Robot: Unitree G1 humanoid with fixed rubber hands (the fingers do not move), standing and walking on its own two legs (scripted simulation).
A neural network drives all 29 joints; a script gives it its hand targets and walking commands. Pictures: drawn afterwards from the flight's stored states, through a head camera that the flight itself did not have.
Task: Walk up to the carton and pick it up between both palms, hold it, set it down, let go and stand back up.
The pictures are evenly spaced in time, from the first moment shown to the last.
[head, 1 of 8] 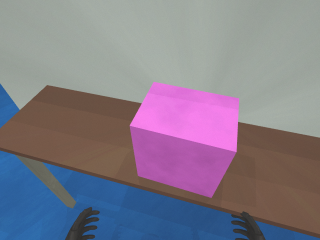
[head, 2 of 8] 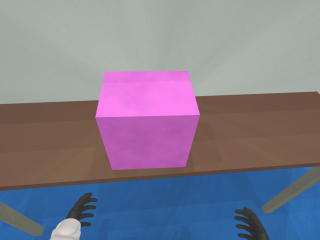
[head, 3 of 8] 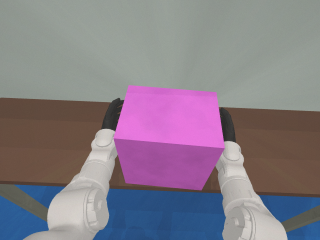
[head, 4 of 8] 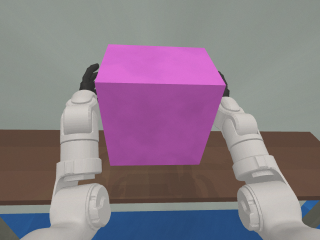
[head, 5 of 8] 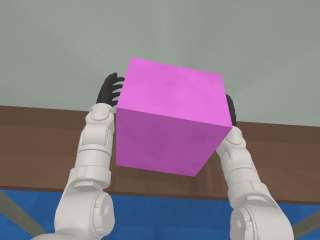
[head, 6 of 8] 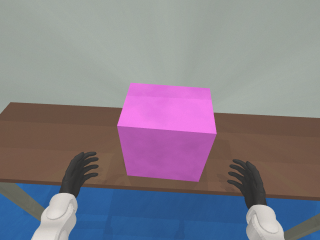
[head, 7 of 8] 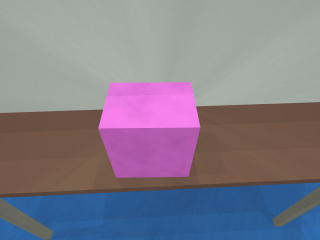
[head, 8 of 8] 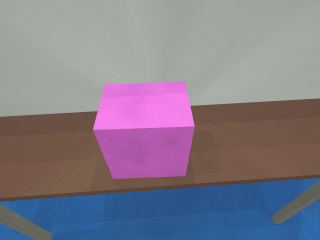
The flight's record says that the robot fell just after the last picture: no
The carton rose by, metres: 0.20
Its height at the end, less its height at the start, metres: +0.00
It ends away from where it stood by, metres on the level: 0.01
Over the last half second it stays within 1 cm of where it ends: yes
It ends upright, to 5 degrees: yes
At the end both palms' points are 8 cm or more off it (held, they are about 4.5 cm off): yes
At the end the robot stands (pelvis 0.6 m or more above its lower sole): yes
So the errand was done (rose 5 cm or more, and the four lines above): yes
